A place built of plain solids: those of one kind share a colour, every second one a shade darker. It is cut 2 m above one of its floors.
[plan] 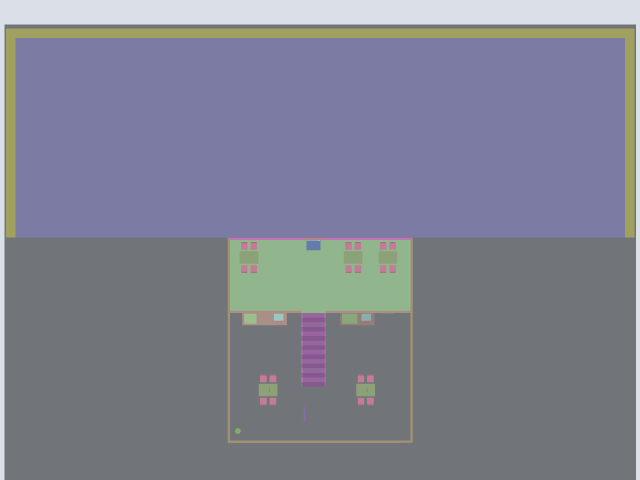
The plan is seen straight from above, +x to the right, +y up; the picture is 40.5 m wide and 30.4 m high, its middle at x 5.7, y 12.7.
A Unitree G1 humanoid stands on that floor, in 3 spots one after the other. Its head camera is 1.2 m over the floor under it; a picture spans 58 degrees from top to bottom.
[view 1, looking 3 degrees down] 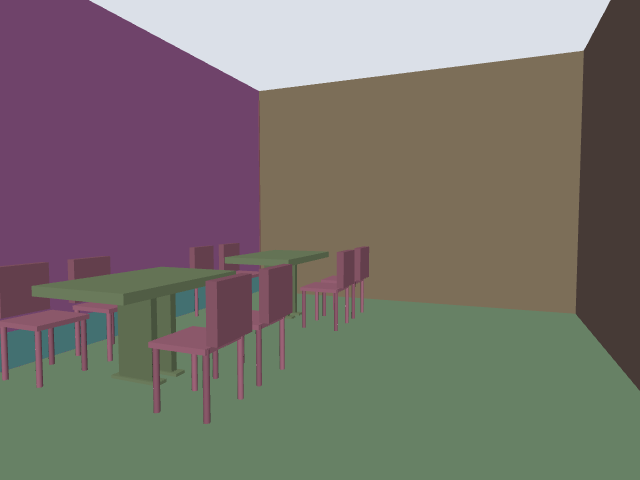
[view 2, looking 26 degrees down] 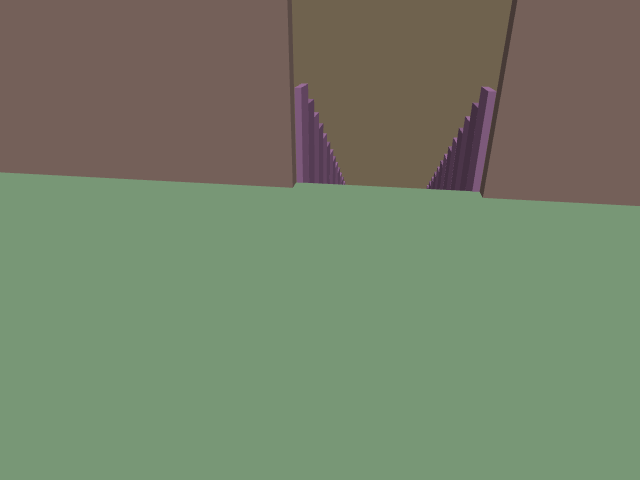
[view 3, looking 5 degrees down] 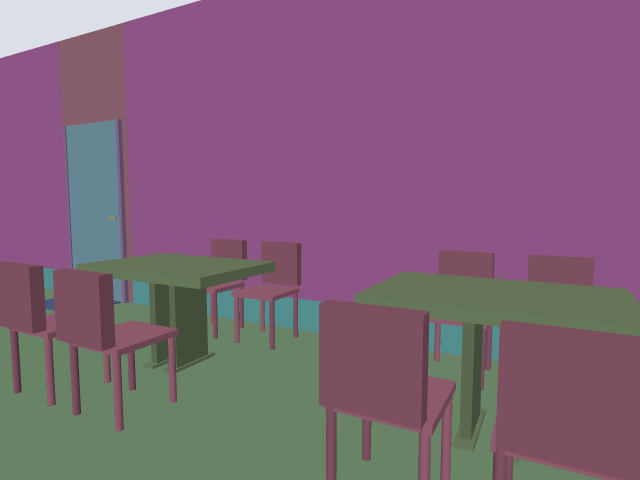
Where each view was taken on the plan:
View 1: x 5.29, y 9.17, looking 22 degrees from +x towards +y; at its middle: wall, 6.63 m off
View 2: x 5.29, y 11.60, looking -81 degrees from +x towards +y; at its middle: upper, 2.74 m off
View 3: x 10.23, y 9.27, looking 118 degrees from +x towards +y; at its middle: window_wall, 3.90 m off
